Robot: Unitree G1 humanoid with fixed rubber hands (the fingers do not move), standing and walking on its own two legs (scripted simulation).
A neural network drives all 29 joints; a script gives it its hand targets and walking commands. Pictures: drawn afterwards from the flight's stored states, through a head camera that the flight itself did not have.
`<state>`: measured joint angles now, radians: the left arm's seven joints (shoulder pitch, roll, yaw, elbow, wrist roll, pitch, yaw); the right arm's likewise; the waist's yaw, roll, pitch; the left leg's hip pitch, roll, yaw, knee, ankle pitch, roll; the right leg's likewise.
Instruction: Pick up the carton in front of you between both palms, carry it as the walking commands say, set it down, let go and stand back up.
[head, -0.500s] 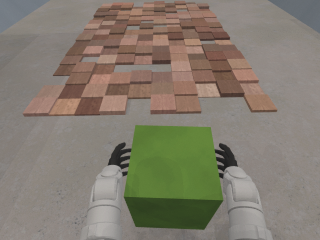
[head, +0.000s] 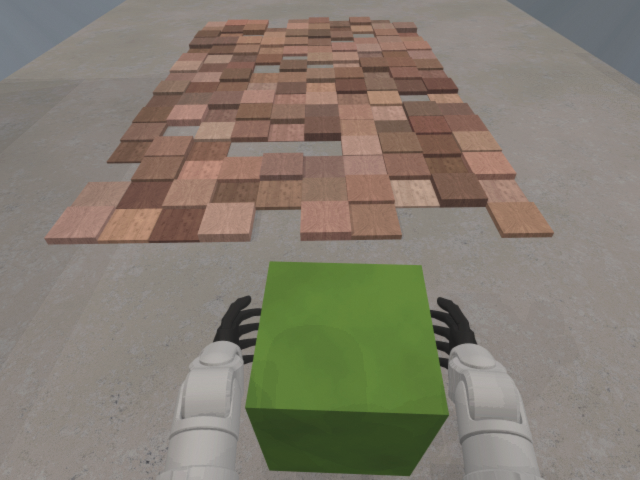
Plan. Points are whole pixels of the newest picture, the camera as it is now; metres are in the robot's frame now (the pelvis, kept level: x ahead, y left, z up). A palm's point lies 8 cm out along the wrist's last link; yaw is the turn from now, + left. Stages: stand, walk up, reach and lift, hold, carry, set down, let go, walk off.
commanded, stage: reach and lift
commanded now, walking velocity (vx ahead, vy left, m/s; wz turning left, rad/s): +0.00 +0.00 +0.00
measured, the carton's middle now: (342, 372) +0.30 +0.00 -0.04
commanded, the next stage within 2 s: hold in 0.04 s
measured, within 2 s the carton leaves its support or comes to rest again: neither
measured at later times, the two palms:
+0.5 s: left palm (224, 344) +0.28 +0.15 +0.06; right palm (467, 349) +0.28 -0.15 +0.05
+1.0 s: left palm (236, 253) +0.43 +0.16 +0.06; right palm (433, 250) +0.44 -0.13 +0.07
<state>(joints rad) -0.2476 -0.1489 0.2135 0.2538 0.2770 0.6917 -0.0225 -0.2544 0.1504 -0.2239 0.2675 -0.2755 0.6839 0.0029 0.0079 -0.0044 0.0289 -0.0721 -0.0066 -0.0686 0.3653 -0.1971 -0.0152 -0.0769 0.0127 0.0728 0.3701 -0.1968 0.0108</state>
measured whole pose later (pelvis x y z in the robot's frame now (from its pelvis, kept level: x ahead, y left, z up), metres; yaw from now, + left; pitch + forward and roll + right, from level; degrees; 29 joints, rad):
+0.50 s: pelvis +0.00 +0.00 -0.01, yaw +0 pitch -2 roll +0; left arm -0.24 -0.15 0.19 0.16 0.24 0.80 -0.01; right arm -0.24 0.14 -0.20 0.16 -0.24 0.80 -0.01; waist 0.00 0.00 -0.10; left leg -0.21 -0.01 -0.06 0.50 -0.34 -0.02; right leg -0.21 0.01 0.06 0.50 -0.33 0.02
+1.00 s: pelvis +0.18 +0.01 -0.02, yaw -1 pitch +5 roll +1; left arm -0.11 -0.13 0.12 -0.37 0.09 1.22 0.10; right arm -0.16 0.13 -0.08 -0.29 -0.10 1.20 -0.09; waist 0.02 -0.02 -0.14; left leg -0.32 0.00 0.19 0.58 -0.33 0.06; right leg -0.28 -0.05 -0.04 0.90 -0.48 0.01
